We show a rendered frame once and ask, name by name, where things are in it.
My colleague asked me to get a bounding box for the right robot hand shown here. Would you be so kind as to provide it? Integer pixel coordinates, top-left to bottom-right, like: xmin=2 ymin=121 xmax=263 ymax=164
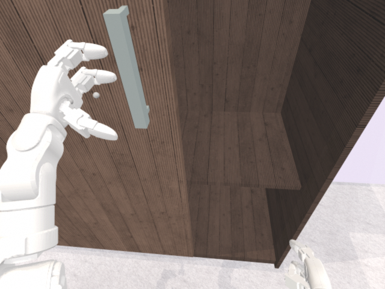
xmin=285 ymin=240 xmax=332 ymax=289

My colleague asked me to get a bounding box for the left robot hand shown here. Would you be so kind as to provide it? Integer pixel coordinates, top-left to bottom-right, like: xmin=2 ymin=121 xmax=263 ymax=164
xmin=30 ymin=40 xmax=118 ymax=140

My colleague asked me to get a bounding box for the handle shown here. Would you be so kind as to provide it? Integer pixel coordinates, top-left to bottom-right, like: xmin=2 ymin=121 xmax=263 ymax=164
xmin=103 ymin=5 xmax=150 ymax=129

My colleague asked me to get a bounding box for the robot left upper arm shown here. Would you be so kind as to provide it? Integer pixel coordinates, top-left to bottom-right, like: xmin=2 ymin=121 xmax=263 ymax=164
xmin=0 ymin=259 xmax=67 ymax=289

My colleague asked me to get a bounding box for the left robot forearm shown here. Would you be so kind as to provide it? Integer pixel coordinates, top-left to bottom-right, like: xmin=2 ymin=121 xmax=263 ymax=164
xmin=0 ymin=113 xmax=67 ymax=273

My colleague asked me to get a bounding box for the wardrobe door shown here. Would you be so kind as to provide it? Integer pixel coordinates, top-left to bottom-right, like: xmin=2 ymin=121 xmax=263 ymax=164
xmin=0 ymin=0 xmax=194 ymax=257

